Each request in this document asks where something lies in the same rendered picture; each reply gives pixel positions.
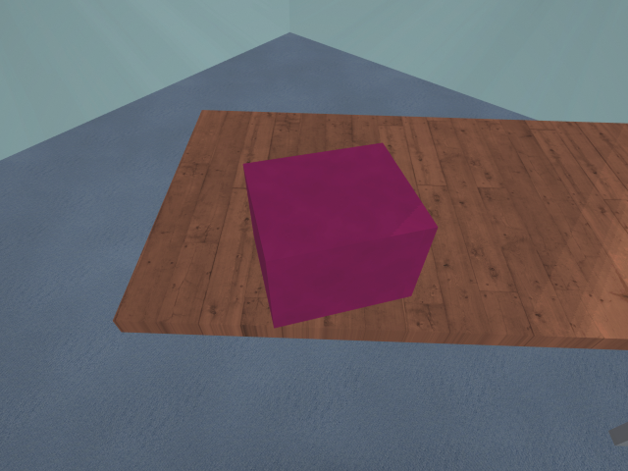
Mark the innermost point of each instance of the table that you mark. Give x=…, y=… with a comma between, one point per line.
x=531, y=247

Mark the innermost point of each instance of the carton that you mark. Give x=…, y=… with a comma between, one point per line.
x=336, y=231

